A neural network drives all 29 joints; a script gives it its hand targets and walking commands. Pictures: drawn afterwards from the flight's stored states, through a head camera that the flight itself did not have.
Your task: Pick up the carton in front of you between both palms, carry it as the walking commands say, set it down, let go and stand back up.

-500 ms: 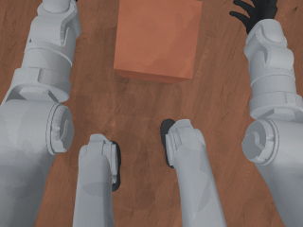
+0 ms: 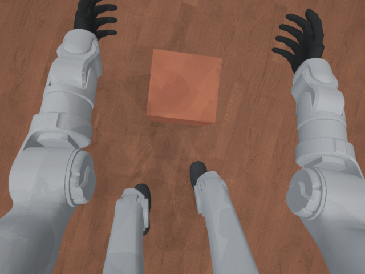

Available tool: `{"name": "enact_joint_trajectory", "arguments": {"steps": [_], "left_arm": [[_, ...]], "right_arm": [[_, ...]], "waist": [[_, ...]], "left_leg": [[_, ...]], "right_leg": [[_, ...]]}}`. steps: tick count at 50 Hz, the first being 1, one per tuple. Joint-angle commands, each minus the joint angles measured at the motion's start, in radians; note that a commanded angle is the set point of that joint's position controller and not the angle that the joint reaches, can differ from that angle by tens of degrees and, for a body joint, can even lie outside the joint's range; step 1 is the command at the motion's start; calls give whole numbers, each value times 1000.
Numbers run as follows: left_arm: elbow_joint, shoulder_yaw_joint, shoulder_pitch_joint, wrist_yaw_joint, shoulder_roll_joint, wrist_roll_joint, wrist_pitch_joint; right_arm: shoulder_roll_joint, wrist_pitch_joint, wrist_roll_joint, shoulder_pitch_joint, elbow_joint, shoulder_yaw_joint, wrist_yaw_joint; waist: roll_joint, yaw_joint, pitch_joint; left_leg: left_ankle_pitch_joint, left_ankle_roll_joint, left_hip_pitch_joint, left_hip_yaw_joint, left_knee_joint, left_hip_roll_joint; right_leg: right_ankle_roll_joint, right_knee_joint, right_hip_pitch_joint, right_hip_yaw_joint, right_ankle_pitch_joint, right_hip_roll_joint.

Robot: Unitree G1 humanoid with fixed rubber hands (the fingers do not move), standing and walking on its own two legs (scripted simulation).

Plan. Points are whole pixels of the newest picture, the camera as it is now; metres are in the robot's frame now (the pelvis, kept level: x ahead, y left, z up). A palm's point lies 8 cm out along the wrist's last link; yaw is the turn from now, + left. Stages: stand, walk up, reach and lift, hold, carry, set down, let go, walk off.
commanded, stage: let go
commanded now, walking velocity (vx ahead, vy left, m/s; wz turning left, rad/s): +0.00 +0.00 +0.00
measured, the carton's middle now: (182, 94) +0.51 -0.10 -0.48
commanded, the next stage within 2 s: stand in 1.44 s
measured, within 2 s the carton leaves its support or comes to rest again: neither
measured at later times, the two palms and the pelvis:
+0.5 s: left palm (39, 115) +0.42 +0.13 +0.01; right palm (364, 120) +0.35 -0.29 +0.02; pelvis +0.05 -0.02 +0.11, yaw -1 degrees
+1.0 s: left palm out of the picture +0.29 +0.23 +0.09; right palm out of the picture +0.24 -0.23 +0.10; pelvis +0.10 +0.01 +0.17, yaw -3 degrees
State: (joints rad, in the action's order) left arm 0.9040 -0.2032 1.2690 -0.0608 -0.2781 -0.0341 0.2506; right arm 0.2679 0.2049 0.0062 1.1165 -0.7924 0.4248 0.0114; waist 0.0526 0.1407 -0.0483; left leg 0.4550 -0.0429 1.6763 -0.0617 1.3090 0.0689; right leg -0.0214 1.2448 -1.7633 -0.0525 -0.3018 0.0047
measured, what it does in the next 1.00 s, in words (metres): rises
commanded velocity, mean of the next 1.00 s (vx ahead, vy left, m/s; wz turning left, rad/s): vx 0.00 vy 0.00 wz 0.00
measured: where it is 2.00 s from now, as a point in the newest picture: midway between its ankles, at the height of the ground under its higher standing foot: (172, 206)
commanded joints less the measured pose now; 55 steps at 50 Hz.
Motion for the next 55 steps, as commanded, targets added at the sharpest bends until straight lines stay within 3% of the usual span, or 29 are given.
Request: {"name": "enact_joint_trajectory", "arguments": {"steps": [1,5,10,15,26,36,47,55], "left_arm": [[-93,-26,219,6,-62,-25,-28],[-144,-56,76,-15,-5,-73,-35],[-305,-60,-195,-62,95,-111,-49],[-456,-27,-390,-74,120,-109,-85],[-414,7,-861,-3,100,-81,-193],[-447,66,-1183,48,52,-35,-270],[-521,123,-1418,89,25,0,-244],[-569,150,-1449,117,10,30,-184]], "right_arm": [[119,-30,-27,169,96,16,12],[109,-42,-76,48,124,11,45],[111,-54,-127,-184,223,-42,94],[109,-76,-103,-372,312,-117,118],[30,-161,-24,-841,345,-258,109],[14,-218,2,-1183,463,-342,65],[43,-184,7,-1320,458,-358,60],[55,-125,-26,-1333,447,-345,59]], "waist": [[35,48,-993],[27,32,-1045],[-10,19,-1037],[-50,7,-883],[-90,-48,-614],[-95,-76,-324],[28,-131,-47],[-11,-123,63]], "left_leg": [[-209,-16,-376,113,-200,55],[-287,-23,-485,110,-278,54],[-366,-34,-606,99,-383,52],[-303,-33,-626,94,-487,46],[-205,8,-745,96,-646,23],[-242,35,-1110,72,-818,0],[-396,1,-1376,41,-964,-42],[-414,7,-1409,31,-996,-58]], "right_leg": [[-25,-106,828,136,406,47],[-15,-168,956,133,471,48],[7,-253,1144,118,553,48],[16,-350,1304,76,540,38],[-4,-521,1560,1,521,7],[-12,-695,1669,22,440,24],[0,-815,1737,63,337,64],[3,-825,1792,73,303,76]]}}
